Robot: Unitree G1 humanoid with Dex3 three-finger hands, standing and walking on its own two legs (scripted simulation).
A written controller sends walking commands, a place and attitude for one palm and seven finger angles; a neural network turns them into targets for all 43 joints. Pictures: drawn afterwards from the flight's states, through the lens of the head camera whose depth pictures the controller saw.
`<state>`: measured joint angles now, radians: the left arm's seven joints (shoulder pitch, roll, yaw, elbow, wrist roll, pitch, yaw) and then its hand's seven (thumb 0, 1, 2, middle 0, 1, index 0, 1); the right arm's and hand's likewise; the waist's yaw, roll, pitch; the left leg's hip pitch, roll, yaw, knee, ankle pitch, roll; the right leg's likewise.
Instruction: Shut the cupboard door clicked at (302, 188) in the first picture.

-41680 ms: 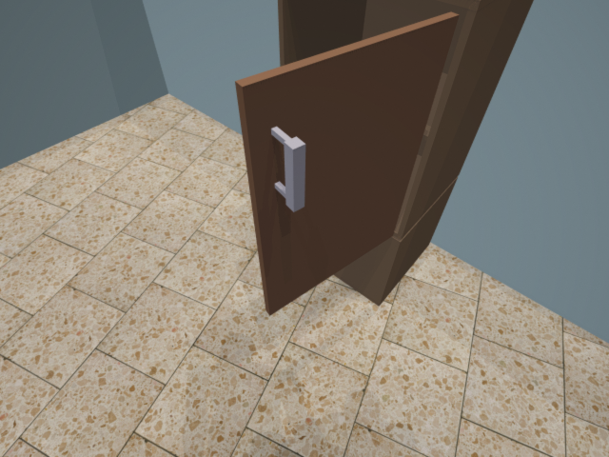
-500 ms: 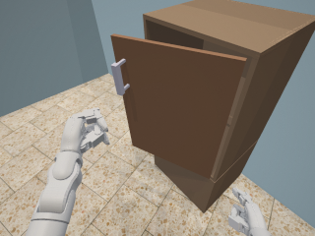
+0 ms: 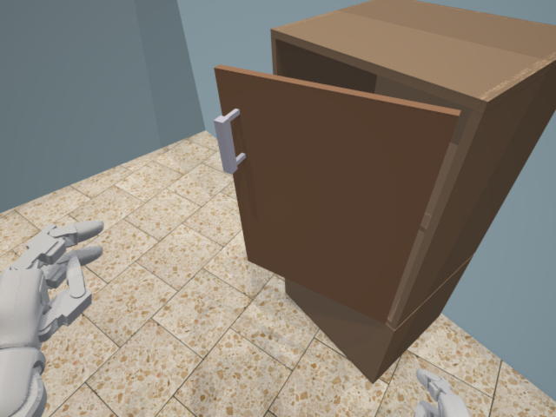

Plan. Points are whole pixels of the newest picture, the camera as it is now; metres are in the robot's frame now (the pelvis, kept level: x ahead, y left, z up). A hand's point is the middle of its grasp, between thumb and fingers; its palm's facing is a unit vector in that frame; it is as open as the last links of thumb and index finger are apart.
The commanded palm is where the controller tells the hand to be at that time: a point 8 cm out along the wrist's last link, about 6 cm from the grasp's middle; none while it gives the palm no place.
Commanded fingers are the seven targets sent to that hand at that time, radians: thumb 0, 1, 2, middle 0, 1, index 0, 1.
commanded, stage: draw the hand back to the body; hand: left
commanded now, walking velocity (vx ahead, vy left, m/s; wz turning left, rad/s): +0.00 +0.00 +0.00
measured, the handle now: (232, 141) +0.60 +0.16 +0.11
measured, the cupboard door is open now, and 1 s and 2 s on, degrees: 21 21 21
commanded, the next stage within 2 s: step back with the hand held close in 0.44 s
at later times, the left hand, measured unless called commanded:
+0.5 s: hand (61, 307) +0.18 +0.26 +0.16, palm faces +0.44 -0.81 -0.39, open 7.4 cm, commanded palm +0.13 +0.30 +0.17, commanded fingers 0.00 0.90 0.90 -0.20 -0.30 -0.20 -0.30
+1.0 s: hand (49, 318) +0.17 +0.27 +0.15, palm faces +0.35 -0.80 -0.48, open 7.4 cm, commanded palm +0.12 +0.31 +0.17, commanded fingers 0.00 0.90 0.90 -0.20 -0.30 -0.20 -0.30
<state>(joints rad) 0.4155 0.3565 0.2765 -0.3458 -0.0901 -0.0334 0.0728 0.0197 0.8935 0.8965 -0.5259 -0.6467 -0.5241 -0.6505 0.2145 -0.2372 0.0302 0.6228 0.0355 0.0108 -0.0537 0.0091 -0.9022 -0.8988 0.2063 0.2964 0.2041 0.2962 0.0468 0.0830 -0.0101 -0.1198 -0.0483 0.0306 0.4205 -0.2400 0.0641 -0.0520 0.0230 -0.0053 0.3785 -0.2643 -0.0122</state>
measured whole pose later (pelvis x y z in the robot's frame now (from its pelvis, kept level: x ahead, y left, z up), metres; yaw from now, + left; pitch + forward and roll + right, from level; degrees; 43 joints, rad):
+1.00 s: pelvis -0.03 +0.01 -0.01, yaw -2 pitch +1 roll -1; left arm 0.55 0.45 0.39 -0.43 -0.08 -0.13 0.11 0.02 0.89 0.90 -0.21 -0.30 -0.21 -0.31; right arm 0.20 -0.25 -0.02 0.55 0.04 0.07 -0.09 0.01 -0.90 -0.90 0.20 0.30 0.20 0.30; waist 0.00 0.04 -0.05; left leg -0.31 -0.04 0.06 0.53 -0.24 0.08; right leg -0.26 0.02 0.02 0.50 -0.26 0.01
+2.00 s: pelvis -0.19 +0.02 -0.02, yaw -3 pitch +3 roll -5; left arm 0.43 0.43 0.41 -0.55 -0.06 -0.28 0.11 0.02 0.89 0.90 -0.21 -0.30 -0.21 -0.31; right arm 0.09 -0.17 0.00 0.64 0.00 -0.12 -0.04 0.01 -0.90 -0.90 0.21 0.30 0.21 0.30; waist 0.03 0.02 0.02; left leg -0.56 0.06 0.09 0.41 0.08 0.09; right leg -0.15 0.10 0.02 0.47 -0.38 0.01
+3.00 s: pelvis -0.25 +0.04 -0.01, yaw -2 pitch +0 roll -1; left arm 0.51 0.41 0.42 -0.45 -0.03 -0.21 0.15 0.02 0.89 0.90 -0.21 -0.30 -0.21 -0.31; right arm 0.21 -0.20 0.01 0.62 0.02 -0.08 -0.07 0.01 -0.90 -0.90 0.21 0.30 0.20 0.30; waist -0.01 -0.02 -0.03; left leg -0.27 0.02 0.03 0.55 -0.28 0.01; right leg -0.17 0.00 -0.01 0.48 -0.31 0.01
